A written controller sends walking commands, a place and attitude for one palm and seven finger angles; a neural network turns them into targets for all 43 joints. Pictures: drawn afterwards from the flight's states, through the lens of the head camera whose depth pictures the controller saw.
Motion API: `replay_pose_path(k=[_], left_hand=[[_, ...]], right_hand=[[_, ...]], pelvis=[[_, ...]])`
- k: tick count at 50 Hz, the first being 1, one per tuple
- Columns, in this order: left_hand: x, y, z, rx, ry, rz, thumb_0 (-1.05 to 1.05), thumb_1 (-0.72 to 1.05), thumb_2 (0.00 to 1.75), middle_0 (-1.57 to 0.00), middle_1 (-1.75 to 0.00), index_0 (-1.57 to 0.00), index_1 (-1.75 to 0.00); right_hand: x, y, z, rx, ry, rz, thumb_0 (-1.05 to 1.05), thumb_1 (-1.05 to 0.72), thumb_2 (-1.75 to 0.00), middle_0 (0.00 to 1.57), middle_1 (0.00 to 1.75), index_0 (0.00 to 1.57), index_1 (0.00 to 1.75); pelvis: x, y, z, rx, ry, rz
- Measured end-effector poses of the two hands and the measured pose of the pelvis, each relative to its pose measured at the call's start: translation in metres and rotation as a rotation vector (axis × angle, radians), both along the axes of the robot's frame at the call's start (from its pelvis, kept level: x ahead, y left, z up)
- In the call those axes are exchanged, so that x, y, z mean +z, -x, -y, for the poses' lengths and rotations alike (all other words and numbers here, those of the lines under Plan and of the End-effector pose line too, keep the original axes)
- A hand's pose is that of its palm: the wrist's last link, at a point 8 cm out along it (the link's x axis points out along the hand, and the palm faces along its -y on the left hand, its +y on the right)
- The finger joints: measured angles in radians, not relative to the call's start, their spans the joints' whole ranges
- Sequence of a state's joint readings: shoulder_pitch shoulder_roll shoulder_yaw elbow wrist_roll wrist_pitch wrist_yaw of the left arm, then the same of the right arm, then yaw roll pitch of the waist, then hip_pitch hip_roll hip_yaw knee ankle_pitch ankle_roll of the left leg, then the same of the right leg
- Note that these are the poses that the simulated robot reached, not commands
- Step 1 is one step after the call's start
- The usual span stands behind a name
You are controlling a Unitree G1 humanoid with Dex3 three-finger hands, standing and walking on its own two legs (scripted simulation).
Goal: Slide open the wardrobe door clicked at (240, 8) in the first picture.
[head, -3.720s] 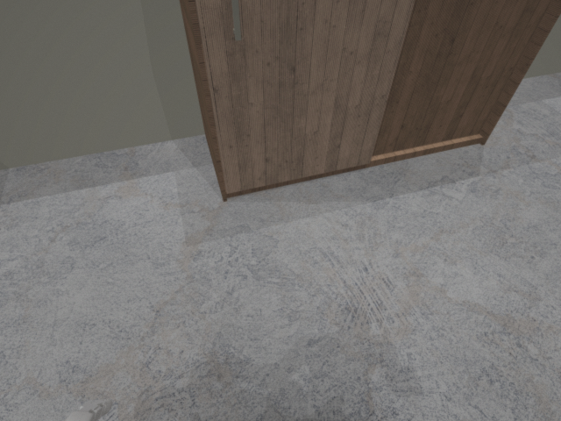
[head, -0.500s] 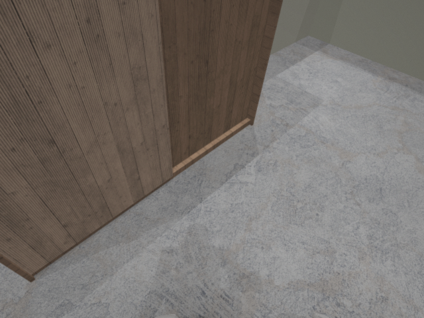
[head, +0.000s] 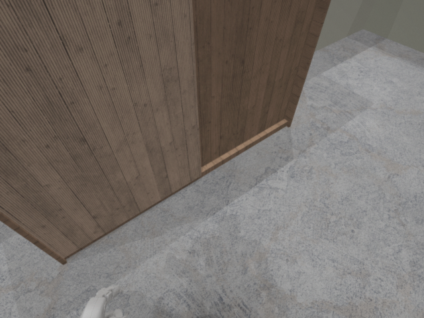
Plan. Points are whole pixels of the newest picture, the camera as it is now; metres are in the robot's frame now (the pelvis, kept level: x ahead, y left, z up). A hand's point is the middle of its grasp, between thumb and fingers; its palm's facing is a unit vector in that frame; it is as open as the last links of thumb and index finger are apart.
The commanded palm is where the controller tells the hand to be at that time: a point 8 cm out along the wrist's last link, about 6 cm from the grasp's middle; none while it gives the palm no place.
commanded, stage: turn to face it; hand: left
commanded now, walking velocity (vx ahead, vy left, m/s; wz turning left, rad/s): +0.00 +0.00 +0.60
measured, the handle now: out of the picture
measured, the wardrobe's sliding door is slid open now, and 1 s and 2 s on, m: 0.00 0.00 0.00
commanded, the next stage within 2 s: take the last steps up to it in 0.90 s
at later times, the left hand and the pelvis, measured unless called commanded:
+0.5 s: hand out of the picture -0.08 +0.24 -0.19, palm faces +0.37 -0.89 -0.26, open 7.4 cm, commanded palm none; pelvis -0.03 +0.02 -0.01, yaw +19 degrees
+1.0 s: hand out of the picture -0.04 +0.22 -0.15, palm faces +0.49 -0.83 -0.26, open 7.4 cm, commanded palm none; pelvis -0.03 +0.00 +0.00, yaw +30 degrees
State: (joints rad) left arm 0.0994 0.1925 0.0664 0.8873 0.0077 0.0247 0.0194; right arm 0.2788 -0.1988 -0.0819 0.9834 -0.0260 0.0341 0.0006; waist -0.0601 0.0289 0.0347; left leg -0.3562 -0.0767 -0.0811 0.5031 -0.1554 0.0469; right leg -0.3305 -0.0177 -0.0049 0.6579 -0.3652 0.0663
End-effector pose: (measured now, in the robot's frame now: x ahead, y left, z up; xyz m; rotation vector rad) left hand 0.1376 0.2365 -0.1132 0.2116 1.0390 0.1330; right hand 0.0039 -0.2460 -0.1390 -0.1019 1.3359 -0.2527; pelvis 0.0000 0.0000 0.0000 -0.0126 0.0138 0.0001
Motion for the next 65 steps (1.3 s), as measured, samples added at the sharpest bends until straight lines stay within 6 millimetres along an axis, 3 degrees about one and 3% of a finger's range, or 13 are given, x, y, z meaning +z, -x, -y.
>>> replay_pose_path(k=[5,13,18,23,25,30,37,41,46,50,58,62,65], left_hand=[[0.011,0.018,0.010,0.048,-0.033,0.039,0.00,0.91,0.90,-0.20,-0.30,-0.20,-0.30],[0.007,0.090,0.007,0.185,-0.021,-0.055,0.00,0.90,0.90,-0.20,-0.30,-0.20,-0.30],[-0.009,0.155,-0.008,0.294,0.005,-0.164,0.00,0.90,0.90,-0.20,-0.30,-0.20,-0.30],[-0.036,0.223,-0.036,0.419,0.036,-0.266,0.00,0.90,0.90,-0.20,-0.30,-0.20,-0.30],[-0.041,0.243,-0.047,0.456,0.035,-0.310,0.00,0.90,0.90,-0.20,-0.30,-0.20,-0.30],[-0.032,0.259,-0.062,0.512,0.041,-0.311,0.01,0.91,0.90,-0.19,-0.30,-0.19,-0.30],[-0.017,0.244,-0.065,0.536,0.039,-0.215,0.01,0.91,0.90,-0.19,-0.30,-0.19,-0.30],[-0.012,0.228,-0.057,0.536,0.034,-0.173,0.00,0.91,0.90,-0.19,-0.30,-0.19,-0.30],[-0.007,0.209,-0.038,0.533,0.017,-0.114,0.00,0.91,0.90,-0.19,-0.30,-0.19,-0.30],[-0.004,0.208,-0.017,0.540,0.000,-0.086,0.00,0.91,0.90,-0.20,-0.30,-0.20,-0.30],[-0.002,0.249,0.013,0.637,0.041,-0.121,0.00,0.92,0.90,-0.20,-0.30,-0.20,-0.30],[-0.007,0.286,0.022,0.684,0.079,-0.187,0.00,0.92,0.90,-0.20,-0.30,-0.20,-0.30],[-0.015,0.319,0.030,0.721,0.128,-0.266,0.00,0.92,0.90,-0.20,-0.30,-0.20,-0.30]], right_hand=[[-0.007,-0.021,0.026,0.065,-0.007,0.008,0.01,-0.91,-0.90,0.21,0.30,0.20,0.30],[0.007,-0.079,0.034,0.230,0.016,0.052,0.01,-0.91,-0.90,0.20,0.30,0.20,0.30],[0.014,-0.126,0.010,0.360,0.040,0.097,0.01,-0.91,-0.90,0.20,0.30,0.20,0.30],[0.021,-0.172,-0.037,0.504,0.078,0.200,0.01,-0.91,-0.90,0.20,0.30,0.20,0.30],[0.027,-0.181,-0.055,0.544,0.081,0.236,0.01,-0.91,-0.90,0.20,0.30,0.20,0.30],[0.042,-0.180,-0.085,0.602,0.076,0.246,0.01,-0.91,-0.90,0.20,0.30,0.20,0.30],[0.036,-0.161,-0.104,0.622,0.022,0.202,0.01,-0.90,-0.90,0.21,0.30,0.21,0.30],[0.025,-0.144,-0.099,0.609,-0.007,0.159,0.01,-0.90,-0.90,0.21,0.30,0.21,0.30],[0.005,-0.125,-0.078,0.588,-0.037,0.087,0.01,-0.90,-0.90,0.21,0.30,0.21,0.30],[-0.010,-0.116,-0.059,0.578,-0.051,0.037,0.01,-0.90,-0.90,0.21,0.30,0.21,0.30],[-0.002,-0.110,-0.044,0.628,-0.026,-0.027,0.01,-0.91,-0.90,0.20,0.30,0.20,0.30],[0.006,-0.116,-0.057,0.666,-0.011,-0.025,0.01,-0.91,-0.90,0.20,0.30,0.20,0.30],[0.011,-0.127,-0.080,0.701,-0.004,0.005,0.01,-0.91,-0.90,0.20,0.30,0.20,0.30]], pelvis=[[-0.001,0.003,0.017,0.076,-0.015,0.014],[0.006,0.007,0.020,0.189,-0.048,0.032],[0.002,0.014,0.008,0.255,-0.047,0.026],[-0.013,0.022,-0.018,0.323,-0.020,0.017],[-0.013,0.026,-0.023,0.332,-0.022,0.023],[0.000,0.031,-0.032,0.382,0.010,0.028],[0.008,0.035,-0.036,0.437,0.009,0.025],[0.008,0.035,-0.030,0.462,-0.003,0.024],[0.002,0.033,-0.015,0.488,-0.023,0.018],[-0.002,0.032,-0.003,0.521,-0.028,0.024],[0.007,0.032,-0.001,0.577,-0.038,0.039],[0.010,0.032,-0.011,0.590,-0.037,0.034],[0.010,0.034,-0.025,0.595,-0.029,0.029]])
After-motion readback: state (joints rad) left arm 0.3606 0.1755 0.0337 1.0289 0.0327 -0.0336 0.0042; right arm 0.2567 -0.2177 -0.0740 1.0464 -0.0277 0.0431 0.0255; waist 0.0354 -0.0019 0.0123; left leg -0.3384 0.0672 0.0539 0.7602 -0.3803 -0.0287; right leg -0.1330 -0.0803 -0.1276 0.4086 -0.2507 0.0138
